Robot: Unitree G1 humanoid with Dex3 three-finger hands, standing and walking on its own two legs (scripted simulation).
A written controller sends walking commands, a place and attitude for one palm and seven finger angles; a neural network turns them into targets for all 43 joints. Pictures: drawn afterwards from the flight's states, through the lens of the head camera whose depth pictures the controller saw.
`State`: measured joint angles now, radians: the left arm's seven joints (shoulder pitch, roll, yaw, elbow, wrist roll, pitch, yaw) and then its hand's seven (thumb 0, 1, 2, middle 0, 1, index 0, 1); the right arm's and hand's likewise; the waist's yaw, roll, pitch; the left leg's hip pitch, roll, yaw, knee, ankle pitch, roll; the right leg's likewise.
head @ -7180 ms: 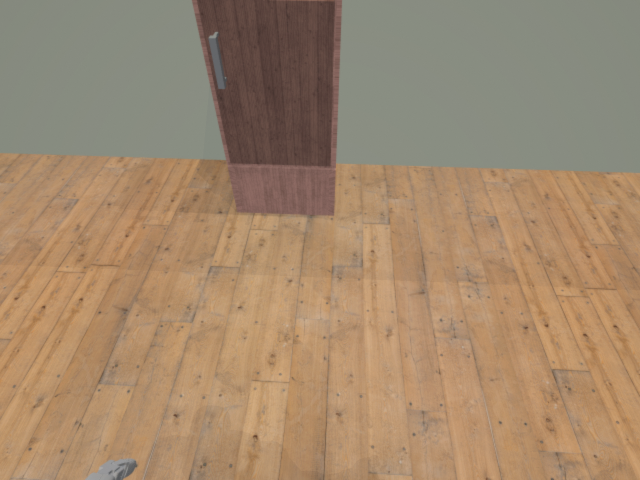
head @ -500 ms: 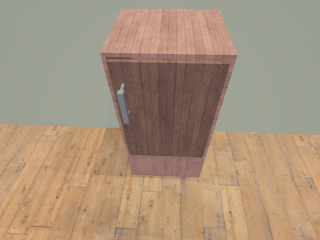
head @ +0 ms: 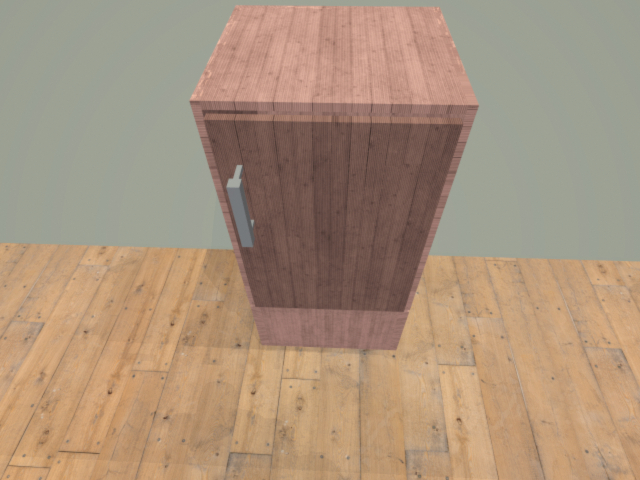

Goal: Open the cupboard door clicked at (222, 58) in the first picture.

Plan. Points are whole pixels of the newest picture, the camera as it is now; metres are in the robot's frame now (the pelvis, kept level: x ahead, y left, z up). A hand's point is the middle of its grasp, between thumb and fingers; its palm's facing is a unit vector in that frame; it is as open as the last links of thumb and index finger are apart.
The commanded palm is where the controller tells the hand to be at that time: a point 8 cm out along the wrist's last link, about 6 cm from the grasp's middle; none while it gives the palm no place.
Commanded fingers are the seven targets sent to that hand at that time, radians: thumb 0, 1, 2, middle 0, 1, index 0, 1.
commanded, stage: come to a stop and stand still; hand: left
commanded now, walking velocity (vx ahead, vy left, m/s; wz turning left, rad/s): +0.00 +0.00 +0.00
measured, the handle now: (243, 207) +0.57 +0.18 -0.05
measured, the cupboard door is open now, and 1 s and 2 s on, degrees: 0 0 0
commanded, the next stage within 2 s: look again from close up in 0.90 s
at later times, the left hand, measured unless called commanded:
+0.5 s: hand out of the picture +0.01 +0.17 -0.17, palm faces +0.02 -0.97 -0.23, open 7.4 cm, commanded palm none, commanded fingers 0.00 0.90 0.90 -0.20 -0.30 -0.20 -0.30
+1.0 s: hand out of the picture +0.00 +0.15 -0.17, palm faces +0.03 -0.98 -0.21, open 7.4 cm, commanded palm none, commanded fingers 0.00 0.90 0.90 -0.20 -0.30 -0.20 -0.30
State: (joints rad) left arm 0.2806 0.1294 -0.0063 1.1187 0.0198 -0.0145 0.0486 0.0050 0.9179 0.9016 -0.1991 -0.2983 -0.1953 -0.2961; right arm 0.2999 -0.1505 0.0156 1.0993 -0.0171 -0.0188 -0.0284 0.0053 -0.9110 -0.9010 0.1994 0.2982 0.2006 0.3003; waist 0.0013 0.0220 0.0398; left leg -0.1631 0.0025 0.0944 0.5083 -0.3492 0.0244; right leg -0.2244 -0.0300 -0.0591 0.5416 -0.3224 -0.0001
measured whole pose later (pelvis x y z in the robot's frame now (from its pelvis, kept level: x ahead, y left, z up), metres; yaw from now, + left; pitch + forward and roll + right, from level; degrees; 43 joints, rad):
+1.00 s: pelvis +0.00 -0.03 +0.00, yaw +1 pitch -1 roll +1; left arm 0.25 0.16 0.00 1.10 0.02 -0.02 0.03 0.00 0.91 0.90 -0.20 -0.30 -0.20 -0.30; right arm 0.27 -0.15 0.02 1.13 -0.02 -0.02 -0.03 0.00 -0.91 -0.90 0.20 0.30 0.20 0.30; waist 0.01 0.00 0.05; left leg -0.13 0.03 0.07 0.45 -0.31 -0.01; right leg -0.19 0.00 -0.09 0.49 -0.30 -0.04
